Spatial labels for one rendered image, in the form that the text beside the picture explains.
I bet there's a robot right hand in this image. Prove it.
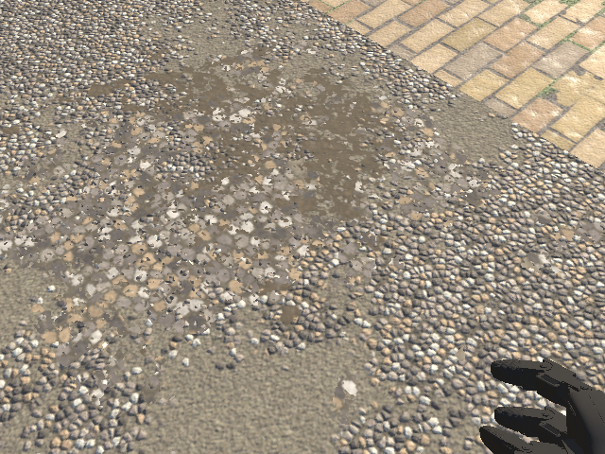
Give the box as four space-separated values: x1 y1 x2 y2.
479 358 605 454

